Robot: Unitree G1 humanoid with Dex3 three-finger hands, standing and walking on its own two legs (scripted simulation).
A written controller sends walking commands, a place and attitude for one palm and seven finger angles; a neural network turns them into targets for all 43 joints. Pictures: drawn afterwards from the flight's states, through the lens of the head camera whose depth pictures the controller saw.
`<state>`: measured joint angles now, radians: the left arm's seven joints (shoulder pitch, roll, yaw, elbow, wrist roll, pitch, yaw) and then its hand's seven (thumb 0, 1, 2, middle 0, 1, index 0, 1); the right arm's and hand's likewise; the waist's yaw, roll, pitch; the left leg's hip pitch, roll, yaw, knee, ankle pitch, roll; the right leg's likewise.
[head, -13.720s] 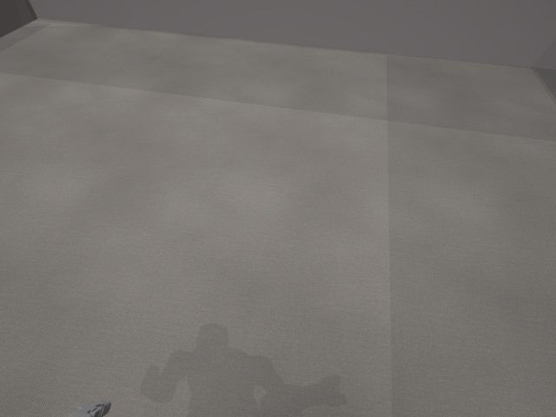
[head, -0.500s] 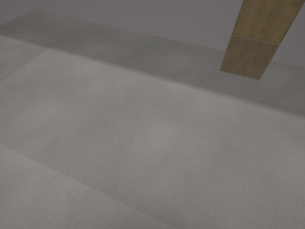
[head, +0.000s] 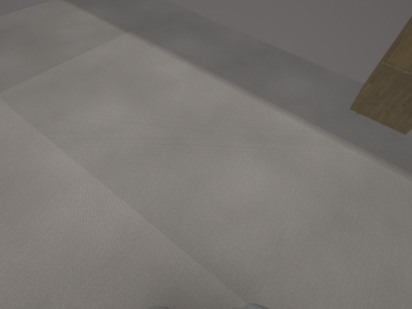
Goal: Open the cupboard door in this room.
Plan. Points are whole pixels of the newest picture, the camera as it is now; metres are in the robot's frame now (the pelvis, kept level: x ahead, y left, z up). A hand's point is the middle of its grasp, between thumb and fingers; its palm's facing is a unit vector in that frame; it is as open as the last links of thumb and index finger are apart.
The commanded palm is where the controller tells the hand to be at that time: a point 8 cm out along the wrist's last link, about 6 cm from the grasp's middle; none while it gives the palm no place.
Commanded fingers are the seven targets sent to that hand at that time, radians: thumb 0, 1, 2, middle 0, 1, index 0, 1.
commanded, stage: turn or walk to find it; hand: left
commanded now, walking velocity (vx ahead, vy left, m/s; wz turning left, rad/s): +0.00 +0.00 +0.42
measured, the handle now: out of the picture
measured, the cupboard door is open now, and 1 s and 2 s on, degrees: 0 0 0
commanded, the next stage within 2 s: none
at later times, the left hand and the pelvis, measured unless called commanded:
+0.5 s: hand out of the picture +0.05 +0.16 -0.13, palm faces +0.20 -0.94 -0.28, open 7.4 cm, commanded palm none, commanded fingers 0.00 0.90 0.90 -0.20 -0.30 -0.20 -0.30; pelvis +0.00 -0.05 +0.01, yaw +13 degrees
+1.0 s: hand out of the picture -0.07 +0.21 -0.16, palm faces +0.45 -0.86 -0.25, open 7.4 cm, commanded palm none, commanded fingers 0.00 0.90 0.90 -0.20 -0.30 -0.20 -0.30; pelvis -0.02 +0.00 +0.01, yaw +25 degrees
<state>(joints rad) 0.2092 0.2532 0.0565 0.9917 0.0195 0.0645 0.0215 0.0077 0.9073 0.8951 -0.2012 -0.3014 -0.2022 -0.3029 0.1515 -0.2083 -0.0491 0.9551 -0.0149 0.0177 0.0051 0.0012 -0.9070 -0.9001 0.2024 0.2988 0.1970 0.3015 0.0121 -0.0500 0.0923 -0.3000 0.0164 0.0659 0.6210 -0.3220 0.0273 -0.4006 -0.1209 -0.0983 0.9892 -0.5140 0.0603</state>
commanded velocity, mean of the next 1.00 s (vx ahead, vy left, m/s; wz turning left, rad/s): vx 0.00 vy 0.00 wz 0.42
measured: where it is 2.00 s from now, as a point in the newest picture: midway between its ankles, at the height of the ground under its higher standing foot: outside the picture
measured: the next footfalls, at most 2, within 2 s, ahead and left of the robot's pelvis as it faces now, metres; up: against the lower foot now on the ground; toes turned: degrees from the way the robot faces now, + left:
right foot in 0.34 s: +0.04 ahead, -0.14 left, +0.00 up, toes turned +4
left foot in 0.80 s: -0.03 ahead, +0.10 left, +0.00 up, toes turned +26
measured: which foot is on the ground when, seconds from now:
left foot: down 0.00-0.34, up 0.36-0.78, down 0.80-1.00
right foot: up 0.00-0.32, down 0.34-0.82, up 0.84-1.00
